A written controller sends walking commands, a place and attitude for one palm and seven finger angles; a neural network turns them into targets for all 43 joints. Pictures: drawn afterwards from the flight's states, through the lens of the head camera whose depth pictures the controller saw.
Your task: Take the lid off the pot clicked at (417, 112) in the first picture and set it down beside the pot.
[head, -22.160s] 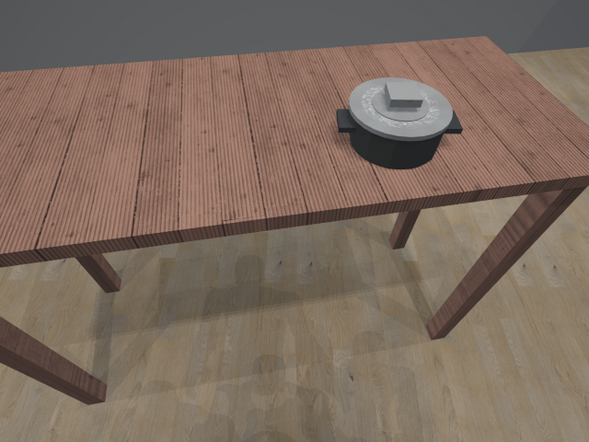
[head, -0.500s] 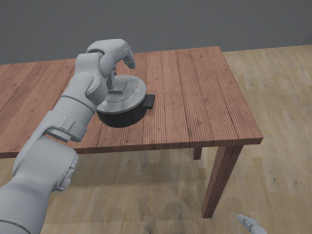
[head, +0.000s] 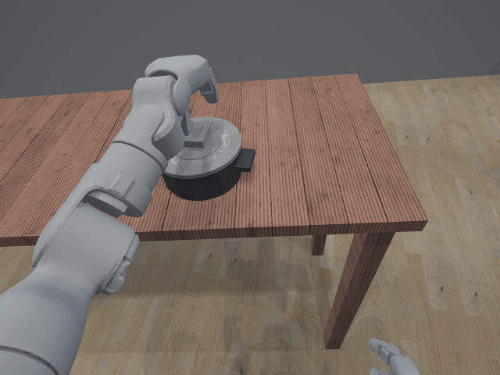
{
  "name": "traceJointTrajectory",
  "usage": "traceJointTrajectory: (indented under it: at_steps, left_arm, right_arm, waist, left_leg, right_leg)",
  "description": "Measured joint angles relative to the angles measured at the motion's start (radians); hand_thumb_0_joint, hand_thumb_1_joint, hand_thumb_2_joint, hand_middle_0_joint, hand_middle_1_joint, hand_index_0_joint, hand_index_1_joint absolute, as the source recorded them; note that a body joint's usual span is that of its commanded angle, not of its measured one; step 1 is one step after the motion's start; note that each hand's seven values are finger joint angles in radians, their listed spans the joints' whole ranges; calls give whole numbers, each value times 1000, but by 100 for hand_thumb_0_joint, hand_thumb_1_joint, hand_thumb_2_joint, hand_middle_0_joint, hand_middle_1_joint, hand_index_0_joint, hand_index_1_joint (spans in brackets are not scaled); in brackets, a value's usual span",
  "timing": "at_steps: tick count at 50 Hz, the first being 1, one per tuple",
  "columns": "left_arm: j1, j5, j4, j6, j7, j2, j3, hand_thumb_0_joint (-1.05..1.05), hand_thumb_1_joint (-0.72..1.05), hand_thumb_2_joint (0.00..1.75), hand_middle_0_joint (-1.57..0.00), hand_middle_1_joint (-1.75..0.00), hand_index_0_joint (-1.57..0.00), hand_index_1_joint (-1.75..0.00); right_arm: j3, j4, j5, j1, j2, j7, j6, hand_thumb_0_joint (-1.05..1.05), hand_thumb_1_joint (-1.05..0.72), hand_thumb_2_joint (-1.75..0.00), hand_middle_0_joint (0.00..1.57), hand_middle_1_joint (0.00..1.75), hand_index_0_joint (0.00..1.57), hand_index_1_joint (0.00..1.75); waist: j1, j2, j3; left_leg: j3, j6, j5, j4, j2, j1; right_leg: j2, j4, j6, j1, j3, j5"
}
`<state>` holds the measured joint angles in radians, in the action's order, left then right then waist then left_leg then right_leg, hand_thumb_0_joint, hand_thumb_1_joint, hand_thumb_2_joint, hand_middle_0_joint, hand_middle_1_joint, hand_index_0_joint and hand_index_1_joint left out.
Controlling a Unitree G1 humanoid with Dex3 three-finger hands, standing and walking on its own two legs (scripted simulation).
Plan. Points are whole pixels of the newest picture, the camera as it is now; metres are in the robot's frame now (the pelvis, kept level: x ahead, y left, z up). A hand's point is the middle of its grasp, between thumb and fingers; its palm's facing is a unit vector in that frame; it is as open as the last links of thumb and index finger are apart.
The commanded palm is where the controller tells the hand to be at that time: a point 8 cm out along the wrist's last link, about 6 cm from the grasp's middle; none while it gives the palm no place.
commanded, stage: move the open hand above the knob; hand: left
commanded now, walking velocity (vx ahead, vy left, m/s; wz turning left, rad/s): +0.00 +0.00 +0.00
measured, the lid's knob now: (193, 135) +0.48 +0.11 +0.15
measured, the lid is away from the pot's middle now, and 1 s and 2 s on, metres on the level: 0.00 0.00 0.00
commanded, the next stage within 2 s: lower the open fingers around the knob in 0.68 s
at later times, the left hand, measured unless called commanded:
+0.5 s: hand (172, 114) +0.45 +0.12 +0.22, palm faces -0.18 -0.05 -0.98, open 9.8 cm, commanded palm +0.42 +0.12 +0.28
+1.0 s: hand (183, 129) +0.44 +0.11 +0.20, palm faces -0.23 -0.05 -0.97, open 9.8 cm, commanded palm +0.41 +0.12 +0.27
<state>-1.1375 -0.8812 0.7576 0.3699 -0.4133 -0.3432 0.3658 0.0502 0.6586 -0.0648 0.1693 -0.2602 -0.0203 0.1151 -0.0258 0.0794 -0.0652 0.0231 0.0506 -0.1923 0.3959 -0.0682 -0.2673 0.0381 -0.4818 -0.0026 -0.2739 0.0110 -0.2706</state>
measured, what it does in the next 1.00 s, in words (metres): stands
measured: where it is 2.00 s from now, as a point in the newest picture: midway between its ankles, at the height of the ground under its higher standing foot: outside the picture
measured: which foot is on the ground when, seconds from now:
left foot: down 0.00-1.00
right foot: down 0.00-1.00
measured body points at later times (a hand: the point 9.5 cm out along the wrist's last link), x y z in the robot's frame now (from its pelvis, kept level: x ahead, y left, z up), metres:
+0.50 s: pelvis +0.00 +0.00 +0.00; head +0.00 -0.03 +0.45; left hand +0.45 +0.12 +0.27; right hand +0.16 -0.24 -0.11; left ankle +0.00 +0.09 -0.74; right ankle -0.02 -0.12 -0.74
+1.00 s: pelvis +0.00 +0.00 +0.00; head +0.00 -0.04 +0.45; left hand +0.44 +0.11 +0.25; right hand +0.15 -0.23 -0.12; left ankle +0.00 +0.09 -0.74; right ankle -0.02 -0.12 -0.74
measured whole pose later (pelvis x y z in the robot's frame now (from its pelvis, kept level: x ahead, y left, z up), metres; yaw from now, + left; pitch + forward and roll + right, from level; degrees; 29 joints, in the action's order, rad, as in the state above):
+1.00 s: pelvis +0.00 +0.00 +0.00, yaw +0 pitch +2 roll +1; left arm -1.02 -0.84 0.62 0.37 -0.45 -0.37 0.36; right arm 0.05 0.64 -0.07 0.17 -0.27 -0.01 0.12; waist -0.02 0.08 -0.06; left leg 0.03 0.06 -0.20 0.41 -0.07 -0.25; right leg 0.04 -0.48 -0.01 -0.25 0.01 -0.27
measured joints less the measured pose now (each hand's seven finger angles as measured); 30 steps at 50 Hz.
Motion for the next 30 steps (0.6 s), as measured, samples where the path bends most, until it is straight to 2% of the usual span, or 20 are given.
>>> traceJointTrajectory:
  at_steps: [4, 7, 11, 15, 19, 22, 26, 30]
  left_arm:
    - [55, 18, -69, -23, -24, -9, -5, 0, -36, 169, -89, -9, -90, -8]
    - [34, 18, -40, -33, -18, -18, -24, 0, -36, 169, -89, -9, -90, -8]
    - [12, 8, -9, -16, -4, -36, -47, 0, -36, 169, -89, -9, -90, -8]
    - [62, 6, -61, 0, -21, -45, -34, 0, -36, 169, -89, -9, -90, -8]
    - [115, 23, -149, -14, -46, -58, -9, 0, -36, 169, -89, -9, -90, -8]
    - [84, 26, -120, -26, -41, -55, -3, 0, -36, 169, -89, -9, -90, -8]
    - [27, 17, -49, -13, -26, -59, -17, 0, -36, 169, -89, -9, -90, -8]
    - [40, 7, -81, 4, -34, -55, 15, 0, -36, 169, -89, -9, -90, -8]
  right_arm:
    - [-5, 7, 3, 15, -6, 9, -5, 1, -90, -90, 20, 30, 20, 30]
    - [-3, 21, 3, 14, -7, 20, -21, 1, -90, -90, 20, 30, 20, 30]
    - [-8, 17, 1, 19, -11, 16, -23, 1, -90, -90, 20, 30, 20, 30]
    - [-14, 0, -5, 20, -23, 4, -5, 1, -91, -90, 20, 30, 20, 30]
    - [-18, -7, -6, 5, -26, 11, -15, 1, -91, -90, 20, 30, 20, 30]
    - [-13, 3, -7, -15, -21, 23, -31, 1, -91, -90, 20, 30, 20, 30]
    - [-6, 0, -7, -32, -11, 25, -37, 1, -91, -90, 20, 30, 20, 30]
    - [-12, -14, -6, -19, -10, 10, -27, 1, -91, -90, 20, 30, 20, 30]
  waist:
    - [-5, 9, 3]
    - [-8, 3, 5]
    - [-9, -3, 2]
    - [-3, -1, 3]
    - [0, -1, 12]
    - [3, -10, 17]
    - [1, -18, 17]
    - [7, -11, 4]
  left_leg:
    - [1, 3, -6, 2, 1, 14]
    - [5, 3, -9, 1, 2, 21]
    - [9, 0, -6, -3, 5, 20]
    - [6, 0, -8, 2, 7, 18]
    - [-1, 1, -11, 10, 6, 22]
    - [-5, 1, -11, 16, 5, 21]
    - [-6, 0, -5, 14, 4, 8]
    - [-10, 1, -3, 14, 1, -2]
  right_leg:
    - [-1, 4, -2, 17, -1, -2]
    - [-2, 2, -1, 20, -5, -5]
    - [-5, 3, 1, 16, -9, -2]
    - [-7, 7, 1, 19, -7, 0]
    - [-6, 7, 0, 30, 1, -1]
    - [-5, 3, 1, 31, 5, -2]
    - [-4, 2, 2, 16, 6, 2]
    - [-2, 6, 0, 11, 11, 4]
